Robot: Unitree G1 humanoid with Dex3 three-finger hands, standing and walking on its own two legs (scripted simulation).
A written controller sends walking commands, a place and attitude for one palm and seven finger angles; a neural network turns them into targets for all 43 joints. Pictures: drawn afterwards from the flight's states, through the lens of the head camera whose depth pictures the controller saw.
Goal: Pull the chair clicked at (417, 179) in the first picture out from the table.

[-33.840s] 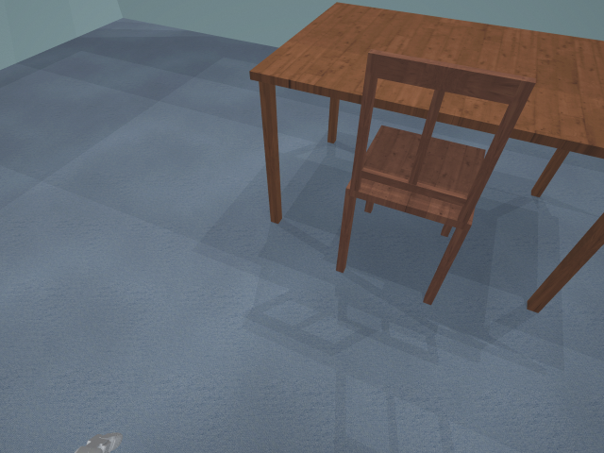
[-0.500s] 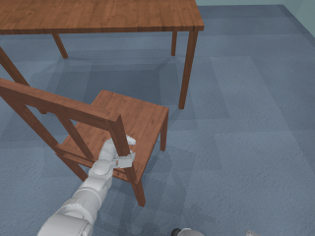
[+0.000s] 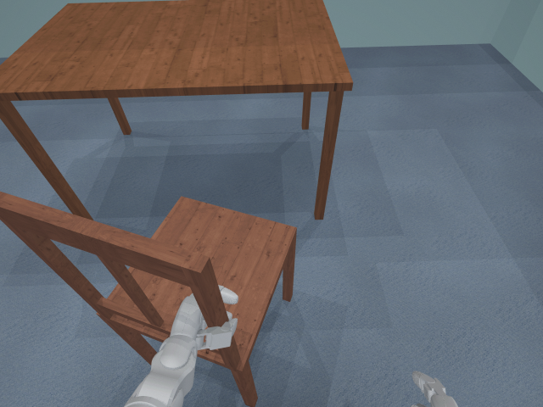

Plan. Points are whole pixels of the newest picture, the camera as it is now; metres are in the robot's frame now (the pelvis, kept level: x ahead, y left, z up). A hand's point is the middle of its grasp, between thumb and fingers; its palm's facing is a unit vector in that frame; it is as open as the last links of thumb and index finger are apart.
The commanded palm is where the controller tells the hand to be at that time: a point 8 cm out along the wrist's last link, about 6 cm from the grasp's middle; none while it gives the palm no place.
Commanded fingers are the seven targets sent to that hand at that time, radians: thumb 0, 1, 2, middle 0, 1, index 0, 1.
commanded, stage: stop walking, hand still on the chair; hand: left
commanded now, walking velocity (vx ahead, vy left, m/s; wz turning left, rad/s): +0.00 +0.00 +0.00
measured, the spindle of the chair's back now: (134, 292) +0.33 +0.27 -0.09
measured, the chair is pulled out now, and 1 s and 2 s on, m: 0.58 0.58 0.58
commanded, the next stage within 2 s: open the thumb and straighten the fingers in 0.36 s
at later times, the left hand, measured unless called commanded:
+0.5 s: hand (223, 331) +0.25 +0.10 -0.07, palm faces -0.10 -0.99 -0.13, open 6.2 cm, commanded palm +0.24 +0.15 -0.05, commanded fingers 0.00 0.54 0.73 -0.50 -1.45 -0.50 -1.45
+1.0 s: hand (223, 323) +0.27 +0.10 -0.07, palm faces -0.14 -0.98 -0.11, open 14.9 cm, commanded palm +0.25 +0.16 -0.05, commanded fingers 0.00 -0.55 0.20 -0.05 -0.14 -0.05 -0.14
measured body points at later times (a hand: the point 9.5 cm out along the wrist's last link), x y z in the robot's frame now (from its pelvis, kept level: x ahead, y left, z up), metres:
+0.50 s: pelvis +0.01 +0.01 +0.00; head +0.03 +0.00 +0.45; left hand +0.25 +0.15 -0.06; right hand +0.14 -0.23 -0.11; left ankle -0.04 +0.13 -0.74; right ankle +0.04 -0.09 -0.74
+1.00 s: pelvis -0.01 +0.02 -0.04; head +0.02 -0.01 +0.41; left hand +0.27 +0.15 -0.06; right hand +0.14 -0.22 -0.14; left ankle -0.04 +0.13 -0.74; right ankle +0.04 -0.09 -0.74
